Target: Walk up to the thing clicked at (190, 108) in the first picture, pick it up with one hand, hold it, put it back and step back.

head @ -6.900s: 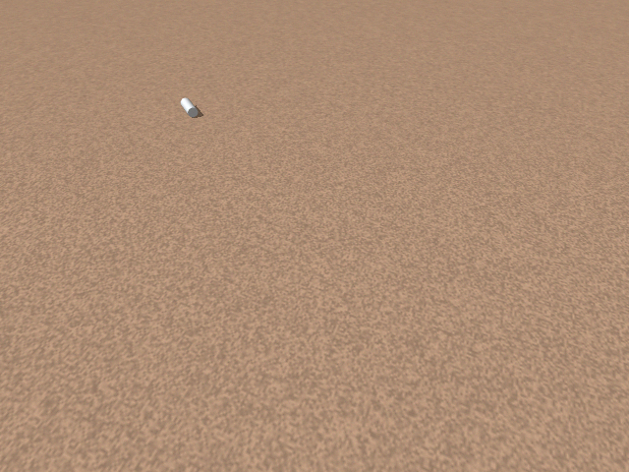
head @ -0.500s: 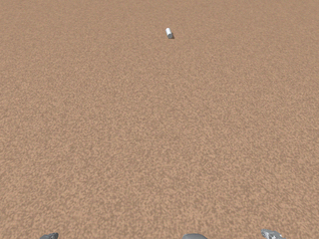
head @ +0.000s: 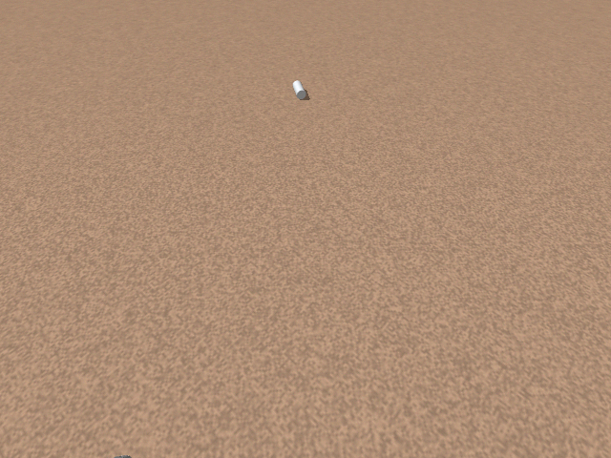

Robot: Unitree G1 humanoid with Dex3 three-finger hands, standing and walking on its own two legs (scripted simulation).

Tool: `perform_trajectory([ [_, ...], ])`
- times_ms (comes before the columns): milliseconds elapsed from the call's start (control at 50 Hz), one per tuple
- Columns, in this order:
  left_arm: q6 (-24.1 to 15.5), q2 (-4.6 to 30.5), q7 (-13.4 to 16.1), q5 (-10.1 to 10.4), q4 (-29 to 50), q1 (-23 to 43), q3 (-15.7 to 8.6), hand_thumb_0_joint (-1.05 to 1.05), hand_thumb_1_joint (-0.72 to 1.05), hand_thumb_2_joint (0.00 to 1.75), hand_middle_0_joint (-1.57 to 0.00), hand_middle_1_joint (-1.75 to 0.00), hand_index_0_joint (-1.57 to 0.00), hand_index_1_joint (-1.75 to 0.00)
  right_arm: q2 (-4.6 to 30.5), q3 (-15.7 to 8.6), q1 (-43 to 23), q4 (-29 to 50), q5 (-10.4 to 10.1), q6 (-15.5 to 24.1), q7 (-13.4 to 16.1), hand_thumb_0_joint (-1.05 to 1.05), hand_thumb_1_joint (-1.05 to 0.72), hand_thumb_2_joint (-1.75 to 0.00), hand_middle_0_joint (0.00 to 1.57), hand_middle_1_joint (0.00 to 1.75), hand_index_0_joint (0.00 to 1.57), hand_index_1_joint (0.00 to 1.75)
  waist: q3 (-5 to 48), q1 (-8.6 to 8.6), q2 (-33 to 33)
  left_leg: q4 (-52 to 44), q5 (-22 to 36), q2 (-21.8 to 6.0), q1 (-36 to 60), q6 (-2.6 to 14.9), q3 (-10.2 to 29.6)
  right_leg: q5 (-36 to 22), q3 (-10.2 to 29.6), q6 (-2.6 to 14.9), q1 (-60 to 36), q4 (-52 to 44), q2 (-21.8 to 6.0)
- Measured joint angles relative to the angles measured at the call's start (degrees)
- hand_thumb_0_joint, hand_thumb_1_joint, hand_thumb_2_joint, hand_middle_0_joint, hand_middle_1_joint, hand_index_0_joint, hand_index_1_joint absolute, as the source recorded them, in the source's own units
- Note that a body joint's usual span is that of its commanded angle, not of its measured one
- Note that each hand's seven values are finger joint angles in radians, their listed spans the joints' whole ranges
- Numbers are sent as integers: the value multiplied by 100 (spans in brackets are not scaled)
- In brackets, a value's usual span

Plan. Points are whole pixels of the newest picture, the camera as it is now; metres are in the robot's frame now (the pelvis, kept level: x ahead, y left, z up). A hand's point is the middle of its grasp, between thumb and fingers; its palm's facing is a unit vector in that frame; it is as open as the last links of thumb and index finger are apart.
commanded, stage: walk up
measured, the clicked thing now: (299, 89) +2.38 +0.01 -0.75
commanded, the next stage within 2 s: stand in 0.20 s
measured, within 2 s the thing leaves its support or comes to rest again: neither
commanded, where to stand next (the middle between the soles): +0.05 +0.01 m, yaw +0 degrees
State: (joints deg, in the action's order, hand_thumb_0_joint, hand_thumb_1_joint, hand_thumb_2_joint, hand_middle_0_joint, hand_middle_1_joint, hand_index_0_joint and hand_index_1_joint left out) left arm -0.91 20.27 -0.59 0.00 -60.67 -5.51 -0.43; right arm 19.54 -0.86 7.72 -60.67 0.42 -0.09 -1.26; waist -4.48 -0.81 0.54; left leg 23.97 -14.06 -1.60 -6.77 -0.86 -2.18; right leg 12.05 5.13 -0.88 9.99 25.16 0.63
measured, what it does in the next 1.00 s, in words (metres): stands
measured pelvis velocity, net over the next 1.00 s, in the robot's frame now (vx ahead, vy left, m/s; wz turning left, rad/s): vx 0.01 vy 0.00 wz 0.02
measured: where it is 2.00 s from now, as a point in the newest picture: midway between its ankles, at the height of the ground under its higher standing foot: outside the picture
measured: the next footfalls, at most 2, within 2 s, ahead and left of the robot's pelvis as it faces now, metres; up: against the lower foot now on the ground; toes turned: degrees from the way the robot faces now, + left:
none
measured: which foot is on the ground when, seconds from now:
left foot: down 0.00-1.00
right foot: down 0.00-1.00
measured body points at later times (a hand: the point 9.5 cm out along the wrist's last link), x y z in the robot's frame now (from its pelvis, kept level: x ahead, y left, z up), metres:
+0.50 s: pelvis +0.00 +0.00 +0.01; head +0.01 +0.00 +0.46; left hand +0.08 +0.30 -0.13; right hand +0.08 -0.30 -0.13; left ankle -0.01 +0.13 -0.74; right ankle +0.02 -0.13 -0.74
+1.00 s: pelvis +0.01 +0.00 +0.01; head +0.02 +0.00 +0.46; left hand +0.08 +0.30 -0.12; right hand +0.08 -0.31 -0.13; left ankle -0.01 +0.13 -0.74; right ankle +0.02 -0.13 -0.74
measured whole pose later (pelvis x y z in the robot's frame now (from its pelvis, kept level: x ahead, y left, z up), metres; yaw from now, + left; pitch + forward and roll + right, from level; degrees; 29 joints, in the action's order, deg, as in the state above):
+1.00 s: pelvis +0.01 +0.00 +0.01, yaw +1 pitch -2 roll +0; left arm -1.1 20.8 -0.3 -0.6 -64.4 -6.1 0.4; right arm 19.9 -0.8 6.1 -64.8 0.2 0.2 -0.7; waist -3.2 -0.9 0.2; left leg 18.2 -11.2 -1.7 -4.9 -1.4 -0.9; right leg 9.5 3.7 -0.7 7.4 19.0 0.5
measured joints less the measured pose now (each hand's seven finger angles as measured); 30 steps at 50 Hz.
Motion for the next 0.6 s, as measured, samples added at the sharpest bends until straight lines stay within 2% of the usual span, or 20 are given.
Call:
perform_trajectory([
  [200,16,-3,17,-33,-316,-21,-16,0,90,90,-21,-30,-21,-30,43,-73,-208,-135,-15,-6,21,1,-91,-90,20,30,20,30,52,27,-56,-225,111,-21,128,8,-80,-161,77,-19,-117,-266,18],
  [600,-20,36,16,-73,-432,-105,77,0,90,90,-21,-30,-21,-30,29,-32,-194,-416,-12,31,37,1,-91,-90,20,30,20,30,113,5,-29,-569,310,0,189,-30,73,-295,-79,-2,-235,-604,-21],
])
